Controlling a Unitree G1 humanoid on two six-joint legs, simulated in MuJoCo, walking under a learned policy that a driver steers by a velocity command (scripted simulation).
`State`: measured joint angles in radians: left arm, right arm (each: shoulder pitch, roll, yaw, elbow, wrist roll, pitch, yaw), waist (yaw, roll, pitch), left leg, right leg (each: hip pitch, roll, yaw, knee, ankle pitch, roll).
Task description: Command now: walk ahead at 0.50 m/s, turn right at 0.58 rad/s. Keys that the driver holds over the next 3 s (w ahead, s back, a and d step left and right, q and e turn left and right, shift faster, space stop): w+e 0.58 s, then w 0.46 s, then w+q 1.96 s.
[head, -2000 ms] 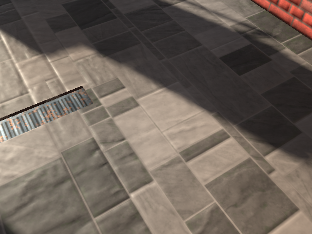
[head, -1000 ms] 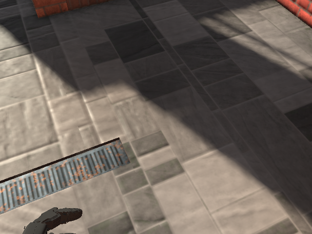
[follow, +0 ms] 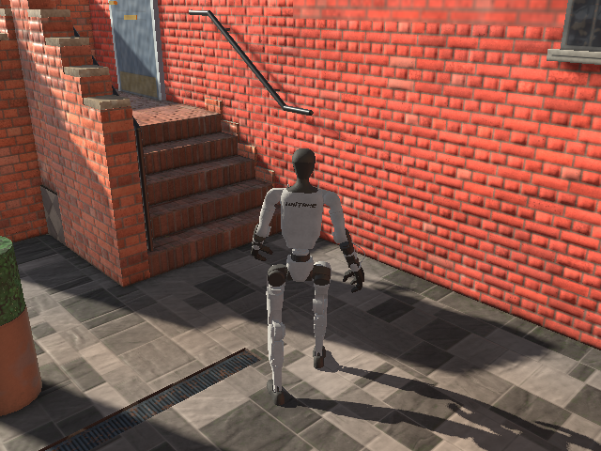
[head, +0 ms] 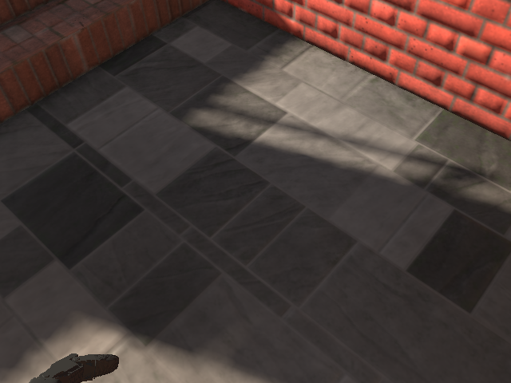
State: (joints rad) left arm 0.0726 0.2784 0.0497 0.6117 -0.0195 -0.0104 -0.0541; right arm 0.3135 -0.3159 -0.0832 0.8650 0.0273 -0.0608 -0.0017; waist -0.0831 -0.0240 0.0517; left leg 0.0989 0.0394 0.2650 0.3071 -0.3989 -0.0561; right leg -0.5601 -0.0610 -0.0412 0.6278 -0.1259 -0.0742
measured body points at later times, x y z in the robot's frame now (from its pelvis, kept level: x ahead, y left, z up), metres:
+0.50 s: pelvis +0.28 -0.02 +0.01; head +0.31 -0.04 +0.46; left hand +0.40 +0.26 -0.09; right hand +0.45 -0.31 -0.07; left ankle +0.46 +0.07 -0.72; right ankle +0.14 -0.10 -0.72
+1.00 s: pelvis +0.53 -0.12 +0.00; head +0.55 -0.15 +0.45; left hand +0.85 -0.04 -0.06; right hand +0.37 -0.37 -0.13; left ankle +0.46 +0.07 -0.72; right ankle +0.59 -0.28 -0.72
